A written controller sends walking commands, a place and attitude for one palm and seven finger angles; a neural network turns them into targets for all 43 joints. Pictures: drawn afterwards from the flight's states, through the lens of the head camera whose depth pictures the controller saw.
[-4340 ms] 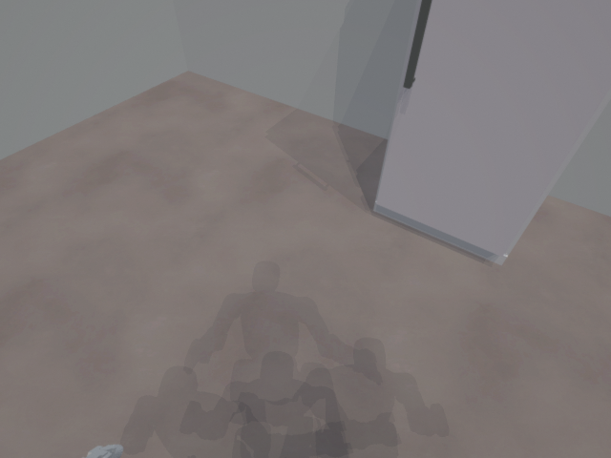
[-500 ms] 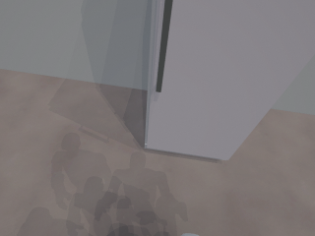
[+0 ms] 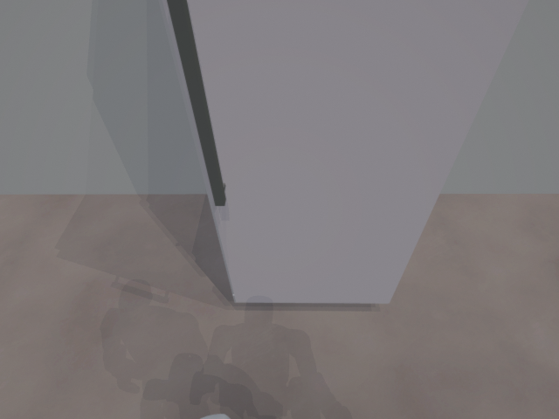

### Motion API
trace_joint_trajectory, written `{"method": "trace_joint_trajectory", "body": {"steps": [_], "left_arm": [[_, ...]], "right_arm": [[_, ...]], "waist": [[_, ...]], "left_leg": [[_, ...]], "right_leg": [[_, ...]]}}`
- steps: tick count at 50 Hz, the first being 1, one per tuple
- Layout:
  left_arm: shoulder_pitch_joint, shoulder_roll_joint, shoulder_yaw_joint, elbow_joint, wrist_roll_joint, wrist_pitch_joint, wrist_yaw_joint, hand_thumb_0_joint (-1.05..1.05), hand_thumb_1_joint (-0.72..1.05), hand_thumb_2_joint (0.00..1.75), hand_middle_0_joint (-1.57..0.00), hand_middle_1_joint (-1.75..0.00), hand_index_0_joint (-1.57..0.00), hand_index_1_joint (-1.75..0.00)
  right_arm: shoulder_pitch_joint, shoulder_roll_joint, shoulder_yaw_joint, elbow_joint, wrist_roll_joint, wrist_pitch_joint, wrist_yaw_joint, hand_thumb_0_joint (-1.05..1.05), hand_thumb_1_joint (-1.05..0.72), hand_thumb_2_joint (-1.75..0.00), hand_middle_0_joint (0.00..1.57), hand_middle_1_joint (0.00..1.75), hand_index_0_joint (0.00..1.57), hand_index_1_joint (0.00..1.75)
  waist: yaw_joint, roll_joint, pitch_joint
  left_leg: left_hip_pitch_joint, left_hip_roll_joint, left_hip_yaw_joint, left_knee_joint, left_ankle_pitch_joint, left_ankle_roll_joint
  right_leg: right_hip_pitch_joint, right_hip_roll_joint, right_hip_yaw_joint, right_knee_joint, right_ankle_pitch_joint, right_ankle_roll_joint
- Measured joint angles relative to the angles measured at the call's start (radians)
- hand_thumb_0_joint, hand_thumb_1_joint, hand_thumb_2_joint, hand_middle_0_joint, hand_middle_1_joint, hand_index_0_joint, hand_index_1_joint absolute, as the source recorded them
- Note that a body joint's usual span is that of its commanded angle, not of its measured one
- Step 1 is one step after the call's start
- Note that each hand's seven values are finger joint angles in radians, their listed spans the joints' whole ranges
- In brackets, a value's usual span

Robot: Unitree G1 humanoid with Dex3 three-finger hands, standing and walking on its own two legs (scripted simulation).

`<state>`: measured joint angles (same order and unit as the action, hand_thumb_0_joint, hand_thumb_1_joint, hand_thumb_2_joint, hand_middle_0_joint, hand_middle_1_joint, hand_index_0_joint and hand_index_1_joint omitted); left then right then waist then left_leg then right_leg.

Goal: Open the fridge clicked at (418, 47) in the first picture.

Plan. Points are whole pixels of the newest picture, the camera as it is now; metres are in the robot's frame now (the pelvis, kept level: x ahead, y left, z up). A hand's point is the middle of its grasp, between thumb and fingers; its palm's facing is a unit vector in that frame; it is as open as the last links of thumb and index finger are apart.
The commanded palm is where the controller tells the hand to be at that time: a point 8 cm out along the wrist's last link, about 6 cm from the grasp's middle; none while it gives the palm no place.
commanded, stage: take the last steps up to it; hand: left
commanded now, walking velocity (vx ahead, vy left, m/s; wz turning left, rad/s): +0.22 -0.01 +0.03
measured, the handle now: (202, 103) +0.61 +0.15 +0.15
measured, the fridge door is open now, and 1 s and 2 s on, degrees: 0 0 0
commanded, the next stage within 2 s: come to a stop and stand still in 0.16 s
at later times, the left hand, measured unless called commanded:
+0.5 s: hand out of the picture +0.14 +0.18 -0.19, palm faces +0.06 -0.98 -0.18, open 7.4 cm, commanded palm none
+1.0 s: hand out of the picture +0.13 +0.16 -0.16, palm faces +0.09 -0.96 -0.27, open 7.4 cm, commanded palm none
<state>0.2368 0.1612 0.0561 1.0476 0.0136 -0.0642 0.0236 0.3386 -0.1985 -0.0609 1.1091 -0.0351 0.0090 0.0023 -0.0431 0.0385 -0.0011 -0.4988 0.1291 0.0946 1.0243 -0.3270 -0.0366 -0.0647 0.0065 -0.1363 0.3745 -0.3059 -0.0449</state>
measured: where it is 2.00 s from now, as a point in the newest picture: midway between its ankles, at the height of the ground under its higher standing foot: outside the picture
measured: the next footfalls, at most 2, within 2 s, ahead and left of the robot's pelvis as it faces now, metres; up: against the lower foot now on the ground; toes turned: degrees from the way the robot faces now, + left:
left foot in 0.24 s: +0.23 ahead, +0.11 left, +0.00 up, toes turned +8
right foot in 0.66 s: +0.19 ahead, -0.15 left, +0.00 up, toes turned -6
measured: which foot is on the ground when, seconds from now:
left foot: up 0.00-0.22, down 0.24-0.66, up 0.68-1.00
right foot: down 0.00-0.24, up 0.26-0.64, down 0.66-1.00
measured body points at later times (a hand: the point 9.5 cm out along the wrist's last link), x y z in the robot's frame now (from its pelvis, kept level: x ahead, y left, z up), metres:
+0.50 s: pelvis +0.12 +0.01 -0.01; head +0.15 +0.02 +0.44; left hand +0.13 +0.23 -0.17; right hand +0.20 -0.22 -0.15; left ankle +0.19 +0.10 -0.74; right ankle +0.15 -0.13 -0.70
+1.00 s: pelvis +0.08 -0.03 +0.00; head +0.10 -0.06 +0.45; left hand +0.12 +0.21 -0.13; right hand +0.11 -0.28 -0.17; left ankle +0.04 +0.13 -0.68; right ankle +0.15 -0.15 -0.74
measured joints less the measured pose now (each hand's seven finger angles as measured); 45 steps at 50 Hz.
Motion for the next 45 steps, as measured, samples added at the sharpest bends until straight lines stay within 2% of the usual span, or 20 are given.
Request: {"method": "trace_joint_trajectory", "body": {"steps": [5, 10, 11, 12, 13, 14, 16, 17, 19, 23, 28, 31, 33, 34, 36, 38, 41, 45], "left_arm": [[0.078, -0.009, -0.021, 0.054, 0.006, 0.000, 0.000, -0.01, 0.94, 0.90, -0.20, -0.30, -0.20, -0.30], [0.153, -0.023, -0.031, 0.102, 0.008, 0.009, 0.000, 0.00, 0.92, 0.90, -0.20, -0.30, -0.20, -0.30], [0.170, -0.025, -0.032, 0.110, 0.006, 0.012, 0.001, 0.00, 0.92, 0.90, -0.20, -0.30, -0.20, -0.30], [0.186, -0.028, -0.033, 0.118, 0.003, 0.016, 0.000, 0.00, 0.91, 0.90, -0.20, -0.30, -0.20, -0.30], [0.189, -0.028, -0.033, 0.125, -0.004, 0.024, -0.001, 0.00, 0.91, 0.90, -0.20, -0.30, -0.20, -0.30], [0.185, -0.027, -0.034, 0.127, -0.008, 0.033, -0.002, 0.00, 0.91, 0.90, -0.20, -0.30, -0.20, -0.30], [0.167, -0.025, -0.032, 0.122, -0.008, 0.047, 0.002, 0.00, 0.91, 0.90, -0.20, -0.30, -0.20, -0.30], [0.153, -0.024, -0.031, 0.116, -0.007, 0.052, 0.004, 0.01, 0.91, 0.90, -0.20, -0.30, -0.20, -0.30], [0.117, -0.025, -0.029, 0.094, -0.005, 0.061, 0.009, 0.01, 0.91, 0.90, -0.20, -0.30, -0.20, -0.30], [0.052, -0.025, -0.025, 0.036, -0.001, 0.081, 0.016, 0.00, 0.91, 0.90, -0.20, -0.30, -0.19, -0.30], [-0.006, -0.007, -0.005, -0.014, 0.008, 0.108, 0.019, 0.00, 0.91, 0.90, -0.20, -0.30, -0.19, -0.30], [-0.017, 0.001, 0.001, -0.036, 0.007, 0.105, 0.016, 0.00, 0.91, 0.90, -0.20, -0.30, -0.19, -0.30], [-0.008, 0.008, 0.000, -0.050, 0.009, 0.092, 0.015, 0.00, 0.91, 0.90, -0.20, -0.30, -0.19, -0.30], [-0.004, 0.008, -0.001, -0.049, 0.014, 0.083, 0.016, 0.00, 0.91, 0.90, -0.20, -0.30, -0.19, -0.30], [-0.007, -0.006, -0.012, -0.045, 0.017, 0.081, 0.014, 0.00, 0.91, 0.90, -0.20, -0.30, -0.19, -0.30], [-0.005, -0.018, -0.018, -0.045, 0.017, 0.082, 0.009, 0.00, 0.91, 0.90, -0.20, -0.30, -0.20, -0.30], [-0.006, -0.029, -0.020, -0.049, 0.014, 0.080, 0.011, 0.00, 0.91, 0.90, -0.20, -0.30, -0.20, -0.30], [-0.011, -0.025, -0.015, -0.059, 0.011, 0.072, 0.015, 0.00, 0.91, 0.90, -0.20, -0.30, -0.20, -0.30]], "right_arm": [[-0.112, 0.009, 0.003, -0.055, 0.006, -0.015, 0.009, 0.01, -0.91, -0.89, 0.19, 0.30, 0.19, 0.30], [-0.192, 0.028, 0.018, -0.083, 0.011, -0.033, 0.013, 0.00, -0.91, -0.89, 0.19, 0.30, 0.19, 0.30], [-0.199, 0.031, 0.021, -0.089, 0.010, -0.041, 0.012, 0.00, -0.91, -0.89, 0.19, 0.30, 0.19, 0.30], [-0.202, 0.031, 0.024, -0.096, 0.006, -0.052, 0.009, 0.00, -0.91, -0.89, 0.19, 0.30, 0.19, 0.30], [-0.208, 0.037, 0.025, -0.099, 0.003, -0.062, 0.004, 0.00, -0.91, -0.89, 0.19, 0.30, 0.19, 0.30], [-0.210, 0.041, 0.029, -0.102, 0.005, -0.067, -0.001, 0.00, -0.91, -0.89, 0.19, 0.30, 0.19, 0.30], [-0.206, 0.051, 0.036, -0.099, 0.010, -0.064, -0.010, 0.00, -0.91, -0.89, 0.19, 0.30, 0.19, 0.30], [-0.202, 0.055, 0.040, -0.093, 0.013, -0.061, -0.016, 0.00, -0.91, -0.89, 0.19, 0.30, 0.19, 0.30], [-0.196, 0.057, 0.035, -0.083, 0.022, -0.057, -0.036, -0.01, -0.92, -0.89, 0.20, 0.30, 0.20, 0.30], [-0.201, 0.041, 0.032, -0.063, 0.026, -0.028, -0.042, -0.01, -0.94, -0.89, 0.20, 0.30, 0.20, 0.30], [-0.201, 0.039, 0.016, -0.067, 0.015, 0.007, -0.035, -0.01, -0.93, -0.89, 0.20, 0.30, 0.20, 0.30], [-0.199, 0.032, 0.005, -0.075, 0.010, 0.019, -0.030, 0.00, -0.92, -0.89, 0.20, 0.30, 0.20, 0.30], [-0.190, 0.026, 0.000, -0.080, 0.012, 0.026, -0.023, 0.00, -0.92, -0.89, 0.20, 0.30, 0.20, 0.30], [-0.189, 0.023, -0.003, -0.083, 0.016, 0.029, -0.020, 0.00, -0.92, -0.89, 0.20, 0.30, 0.20, 0.30], [-0.184, 0.007, -0.012, -0.089, 0.020, 0.043, -0.017, 0.00, -0.91, -0.89, 0.20, 0.30, 0.20, 0.30], [-0.171, -0.004, -0.017, -0.089, 0.017, 0.057, -0.014, 0.00, -0.91, -0.89, 0.20, 0.30, 0.20, 0.30], [-0.150, -0.015, -0.019, -0.084, 0.012, 0.063, -0.007, 0.00, -0.91, -0.89, 0.19, 0.30, 0.19, 0.30], [-0.115, -0.023, -0.018, -0.075, 0.009, 0.068, 0.000, 0.00, -0.91, -0.89, 0.19, 0.30, 0.19, 0.30]], "waist": [[0.018, 0.004, 0.030], [0.054, -0.022, 0.060], [0.058, -0.030, 0.064], [0.060, -0.031, 0.065], [0.060, -0.043, 0.071], [0.063, -0.053, 0.079], [0.070, -0.068, 0.088], [0.071, -0.072, 0.089], [0.072, -0.076, 0.094], [0.070, -0.070, 0.095], [0.055, -0.057, 0.090], [0.048, -0.035, 0.085], [0.050, -0.030, 0.071], [0.053, -0.026, 0.066], [0.046, 0.004, 0.068], [0.041, 0.016, 0.059], [0.042, 0.015, 0.050], [0.051, 0.003, 0.044]], "left_leg": [[-0.052, -0.006, 0.015, -0.127, 0.083, 0.005], [0.018, -0.049, 0.041, -0.330, 0.110, 0.040], [0.052, -0.064, 0.048, -0.380, 0.140, 0.049], [0.086, -0.072, 0.050, -0.418, 0.179, 0.078], [0.086, -0.079, 0.057, -0.393, 0.159, 0.105], [0.091, -0.084, 0.065, -0.367, 0.127, 0.117], [0.126, -0.093, 0.079, -0.377, 0.093, 0.119], [0.148, -0.099, 0.082, -0.404, 0.099, 0.110], [0.188, -0.111, 0.083, -0.468, 0.126, 0.103], [0.223, -0.113, 0.077, -0.538, 0.157, 0.105], [0.220, -0.085, 0.062, -0.529, 0.155, 0.079], [0.202, -0.061, 0.054, -0.497, 0.145, 0.057], [0.178, -0.053, 0.057, -0.453, 0.127, 0.038], [0.159, -0.050, 0.055, -0.413, 0.090, 0.030], [0.120, -0.069, -0.007, -0.300, -0.068, 0.024], [0.082, -0.101, -0.050, -0.159, -0.121, 0.021], [0.054, -0.127, -0.071, 0.005, -0.085, 0.007], [0.072, -0.127, -0.085, 0.051, -0.038, -0.014]], "right_leg": [[0.076, 0.020, 0.001, -0.047, -0.023, 0.002], [0.131, 0.012, 0.004, -0.004, -0.107, 0.023], [0.127, 0.003, 0.006, 0.043, -0.140, 0.029], [0.104, -0.002, 0.008, 0.127, -0.174, 0.033], [0.050, -0.019, 0.017, 0.267, -0.185, 0.034], [-0.017, -0.027, 0.042, 0.433, -0.209, 0.031], [-0.140, -0.035, 0.082, 0.671, -0.214, 0.033], [-0.187, -0.043, 0.090, 0.716, -0.196, 0.040], [-0.254, -0.065, 0.101, 0.688, -0.160, 0.058], [-0.323, -0.089, 0.112, 0.530, -0.121, 0.080], [-0.354, -0.074, 0.109, 0.511, -0.109, 0.079], [-0.308, -0.064, 0.093, 0.426, -0.079, 0.073], [-0.242, -0.067, 0.089, 0.283, 0.016, 0.073], [-0.233, -0.064, 0.091, 0.255, 0.014, 0.051], [-0.240, -0.052, 0.082, 0.269, 0.009, 0.030], [-0.233, -0.056, 0.073, 0.242, 0.026, 0.024], [-0.223, -0.064, 0.070, 0.181, 0.071, 0.023], [-0.221, -0.079, 0.060, 0.125, 0.115, 0.022]]}}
